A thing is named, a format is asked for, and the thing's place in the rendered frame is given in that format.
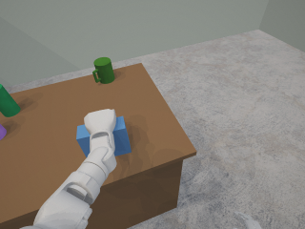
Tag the robot left hand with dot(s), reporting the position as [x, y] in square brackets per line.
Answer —
[100, 120]

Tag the table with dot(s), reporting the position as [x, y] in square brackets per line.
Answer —
[40, 150]

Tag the robot left upper arm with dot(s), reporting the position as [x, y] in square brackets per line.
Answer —
[65, 211]

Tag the robot right hand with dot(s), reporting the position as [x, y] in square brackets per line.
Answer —
[246, 220]

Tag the left robot forearm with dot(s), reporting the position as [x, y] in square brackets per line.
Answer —
[86, 181]

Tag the sponge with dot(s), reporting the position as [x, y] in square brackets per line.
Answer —
[120, 135]

